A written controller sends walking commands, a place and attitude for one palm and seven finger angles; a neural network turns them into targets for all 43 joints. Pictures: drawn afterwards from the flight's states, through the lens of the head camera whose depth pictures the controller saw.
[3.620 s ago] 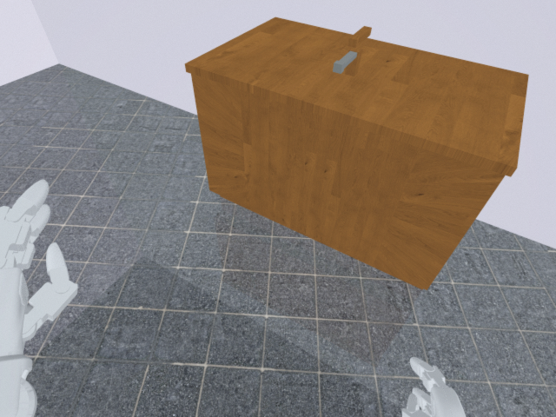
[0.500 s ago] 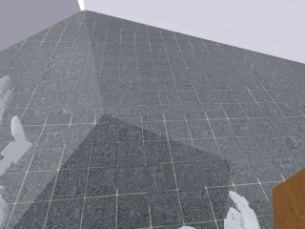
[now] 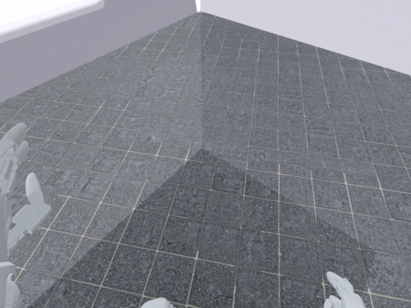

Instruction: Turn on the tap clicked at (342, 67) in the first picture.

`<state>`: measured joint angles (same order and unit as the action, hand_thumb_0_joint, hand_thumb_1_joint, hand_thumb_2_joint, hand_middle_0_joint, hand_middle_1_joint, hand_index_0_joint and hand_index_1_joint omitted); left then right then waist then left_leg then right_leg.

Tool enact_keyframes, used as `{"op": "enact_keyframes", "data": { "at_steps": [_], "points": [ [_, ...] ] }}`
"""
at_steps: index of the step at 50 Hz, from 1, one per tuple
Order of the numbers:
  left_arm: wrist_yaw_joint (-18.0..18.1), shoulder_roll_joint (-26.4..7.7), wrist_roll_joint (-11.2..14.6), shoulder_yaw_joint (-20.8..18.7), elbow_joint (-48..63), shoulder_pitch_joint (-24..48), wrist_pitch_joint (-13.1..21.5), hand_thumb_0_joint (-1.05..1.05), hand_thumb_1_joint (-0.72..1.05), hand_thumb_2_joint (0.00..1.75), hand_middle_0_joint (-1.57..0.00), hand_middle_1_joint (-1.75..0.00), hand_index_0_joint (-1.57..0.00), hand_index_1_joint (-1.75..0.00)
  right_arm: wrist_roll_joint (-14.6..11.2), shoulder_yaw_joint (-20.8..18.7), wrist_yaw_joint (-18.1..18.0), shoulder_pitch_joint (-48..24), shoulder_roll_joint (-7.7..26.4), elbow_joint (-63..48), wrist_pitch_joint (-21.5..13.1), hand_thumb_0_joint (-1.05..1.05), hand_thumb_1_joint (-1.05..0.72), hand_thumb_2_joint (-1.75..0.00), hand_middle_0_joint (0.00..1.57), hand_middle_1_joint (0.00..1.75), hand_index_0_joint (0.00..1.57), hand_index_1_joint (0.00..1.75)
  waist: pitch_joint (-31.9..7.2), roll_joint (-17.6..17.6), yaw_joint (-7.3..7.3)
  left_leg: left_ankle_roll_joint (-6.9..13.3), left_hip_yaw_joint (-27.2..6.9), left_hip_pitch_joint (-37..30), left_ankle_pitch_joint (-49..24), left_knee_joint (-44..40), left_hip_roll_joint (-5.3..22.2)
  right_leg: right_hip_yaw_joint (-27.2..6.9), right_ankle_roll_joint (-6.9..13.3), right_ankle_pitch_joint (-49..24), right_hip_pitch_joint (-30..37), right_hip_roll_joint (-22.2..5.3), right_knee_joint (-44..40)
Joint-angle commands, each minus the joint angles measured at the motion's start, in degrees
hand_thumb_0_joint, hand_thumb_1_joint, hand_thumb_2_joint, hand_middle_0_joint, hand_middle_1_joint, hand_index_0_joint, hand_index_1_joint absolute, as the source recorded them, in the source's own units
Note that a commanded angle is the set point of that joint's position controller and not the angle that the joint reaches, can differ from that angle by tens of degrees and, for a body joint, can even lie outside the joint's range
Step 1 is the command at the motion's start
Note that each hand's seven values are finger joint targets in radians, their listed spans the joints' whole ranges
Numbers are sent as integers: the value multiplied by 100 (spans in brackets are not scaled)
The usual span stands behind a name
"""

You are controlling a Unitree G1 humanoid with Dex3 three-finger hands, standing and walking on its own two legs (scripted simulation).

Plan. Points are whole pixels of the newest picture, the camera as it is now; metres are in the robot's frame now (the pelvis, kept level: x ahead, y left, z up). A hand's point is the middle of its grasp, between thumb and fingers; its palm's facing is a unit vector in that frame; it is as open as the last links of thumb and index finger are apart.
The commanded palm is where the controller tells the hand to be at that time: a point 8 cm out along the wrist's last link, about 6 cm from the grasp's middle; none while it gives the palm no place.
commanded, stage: walk to a spot facing it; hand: left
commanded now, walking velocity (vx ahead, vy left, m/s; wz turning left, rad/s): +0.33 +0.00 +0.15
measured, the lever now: out of the picture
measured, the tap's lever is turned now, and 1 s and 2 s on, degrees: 0 0 0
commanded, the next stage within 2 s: turn to face it in 0.44 s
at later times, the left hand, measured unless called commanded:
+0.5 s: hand (82, 155) +0.31 +0.23 +0.17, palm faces +0.46 -0.76 -0.46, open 7.4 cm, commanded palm +0.25 +0.27 +0.17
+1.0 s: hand (126, 108) +0.43 +0.19 +0.17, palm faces +0.24 -0.87 -0.42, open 7.5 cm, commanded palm +0.38 +0.24 +0.17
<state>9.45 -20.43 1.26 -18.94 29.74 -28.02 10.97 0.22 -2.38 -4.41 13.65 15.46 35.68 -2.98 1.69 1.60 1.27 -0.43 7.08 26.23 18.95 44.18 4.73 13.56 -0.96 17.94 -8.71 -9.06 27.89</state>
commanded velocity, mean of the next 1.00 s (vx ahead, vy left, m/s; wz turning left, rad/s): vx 0.13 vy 0.00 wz -0.26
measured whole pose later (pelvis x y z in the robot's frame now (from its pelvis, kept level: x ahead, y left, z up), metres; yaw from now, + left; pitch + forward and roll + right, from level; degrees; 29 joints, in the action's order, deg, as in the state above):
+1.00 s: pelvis +0.17 -0.01 +0.00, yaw -10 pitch +0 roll -1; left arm 8.1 -21.5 1.3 -20.5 31.4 -24.9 11.6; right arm -0.3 2.1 0.0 8.5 7.7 28.9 -3.9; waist 4.9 -0.7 1.6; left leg -1.2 14.7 15.5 13.9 30.4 10.4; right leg 6.7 -2.8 22.4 -24.4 -2.8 48.7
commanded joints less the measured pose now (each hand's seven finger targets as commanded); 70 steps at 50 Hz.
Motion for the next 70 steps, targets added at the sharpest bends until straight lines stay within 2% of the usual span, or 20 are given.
{"op": "enact_keyframes", "data": {
  "at_steps": [1,2,4,5,11,18,19,20,21,26,36,38,40,46,54,56,57,58,62,70],
  "points": [
    [270,-968,60,-711,1311,862,309,0,90,90,-20,-30,-20,-30,6,-64,-63,-536,96,-1044,-361,0,-90,-90,20,30,20,30,-522,684,-57,46,653,-1048,-341,-1369,-405,-774,607,-416,-17,-803,-281],
    [276,-951,58,-666,1414,1003,352,0,90,90,-20,-30,-20,-30,-29,-131,-107,-429,197,-1060,-373,0,-90,-90,20,30,20,30,-690,162,-157,123,562,-1719,-448,-1696,-380,-565,441,-773,-275,-571,671],
    [258,-791,61,-500,1587,1036,512,0,90,90,-20,-30,-20,-30,-99,-213,-82,-419,412,-1122,-399,0,-90,-90,20,30,20,30,-923,-2487,-263,1043,-2595,-3363,-2119,-2391,1580,-355,-123,1504,-2541,499,3599],
    [213,-1044,-47,-624,1136,1130,595,0,90,90,-20,-30,-20,-30,-76,-109,19,-491,326,-1027,-433,0,-90,-90,20,30,20,30,-805,-1887,-236,1447,-3370,-2688,-1445,-2770,2009,-1002,34,1758,-2736,426,4282],
    [58,-958,28,-785,2017,369,616,0,90,90,-20,-30,-20,-30,-96,-84,138,-661,191,-905,-603,0,-90,-90,20,30,20,30,-697,-1716,-103,1074,-1236,-1562,-991,-2819,1296,-836,-109,398,-2208,210,2959],
    [45,-895,23,-828,600,506,338,0,90,90,-20,-30,-20,-30,-61,18,1,-659,148,-803,-453,0,-90,-90,20,30,20,30,-705,-742,-77,513,-337,-662,535,-1717,949,-218,-97,-68,76,761,187],
    [32,-910,-1,-766,453,554,263,0,90,90,-20,-30,-20,-30,-79,36,-21,-661,49,-805,-402,0,-90,-90,20,30,20,30,-759,-2,-48,395,14,-360,790,-518,592,-880,117,176,333,376,-324],
    [55,-1166,-46,-836,435,755,216,0,90,90,-20,-30,-20,-30,-88,55,-7,-669,-42,-855,-348,0,-90,-90,20,30,20,30,-712,1514,-63,158,247,898,1282,1195,-111,-3153,736,443,827,-862,-1038],
    [65,-1334,41,-1031,425,957,202,0,90,90,-20,-30,-20,-30,-55,52,15,-875,87,-914,-431,0,-90,-90,20,30,20,30,-648,1889,66,51,-358,1405,1388,2286,-300,-4388,1106,696,690,-1581,-1534],
    [9,-1105,-8,-812,759,611,462,0,90,90,-20,-30,-20,-30,-65,77,67,-930,124,-642,-270,0,-90,-90,20,30,20,30,-436,445,-109,-143,-610,1325,49,2669,87,-1947,886,-1180,360,-1144,-1193],
    [194,-1114,50,-936,1291,529,493,0,90,90,-20,-30,-20,-30,-33,-53,-26,-579,192,-1086,-215,0,-90,-90,20,30,20,30,-994,374,-115,-160,302,-1327,-1153,-1608,-165,-1565,647,-2787,88,-315,-92],
    [137,-1089,31,-834,1253,880,530,0,90,90,-20,-30,-20,-30,-78,-171,-57,-517,407,-1158,-171,0,-90,-90,20,30,20,30,-942,-397,-148,103,-407,-2063,-1977,-1963,560,-1558,304,-1893,-724,40,599],
    [75,-1070,43,-864,968,651,602,0,90,90,-20,-30,-20,-30,-20,-95,-37,-493,305,-1177,-199,0,-90,-90,20,30,20,30,-1002,-2110,-118,873,-1939,-2835,-4067,-2343,2094,-1014,-53,1452,-2187,761,2522],
    [-75,-855,7,-603,1615,500,485,0,90,90,-20,-30,-20,-30,-51,-109,348,-534,364,-1265,-313,0,-90,-90,20,30,20,30,-749,-1737,-103,525,-97,-2097,-3738,-2180,1746,-795,-162,424,-1849,570,2339],
    [-110,-1006,123,-926,1298,217,277,0,90,90,-20,-30,-20,-30,-118,-85,394,-420,272,-1337,-357,0,-90,-90,20,30,20,30,-885,-1408,-64,65,616,-1814,-2547,-1195,1697,-355,-172,-487,-544,874,409],
    [-54,-1374,42,-1145,1374,366,317,0,90,90,-20,-30,-20,-30,-172,-45,405,-404,136,-1369,-326,0,-90,-90,20,30,20,30,-1099,107,-48,-212,776,-846,-1162,675,991,-1524,262,-3273,532,47,-175],
    [9,-1577,87,-1387,1281,194,304,0,90,90,-20,-30,-20,-30,-149,47,356,-611,-13,-1476,-312,0,-90,-90,20,30,20,30,-1141,1345,45,-441,457,633,1745,1824,190,-3164,864,-6178,1167,-850,-86],
    [26,-1448,241,-1339,1306,102,214,0,90,90,-20,-30,-20,-30,-183,-40,353,-598,101,-1389,-290,0,-90,-90,20,30,20,30,-1420,1730,21,-489,-401,842,1793,2509,128,-3474,892,-6300,1143,-1043,-93],
    [104,-1290,244,-1457,1466,-359,281,0,90,90,-20,-30,-20,-30,-113,92,344,-938,-13,-1146,80,0,-90,-90,20,30,20,30,-1378,475,-75,-560,-745,1118,684,3040,131,-2723,956,-4420,1097,-643,-122],
    [73,-1209,254,-1237,1125,-249,279,0,90,90,-20,-30,-20,-30,-97,-74,273,-903,247,-1177,237,0,-90,-90,20,30,20,30,-1005,495,36,-428,-504,27,550,789,-75,-3109,1051,-1315,-241,-405,-968]
  ]
}}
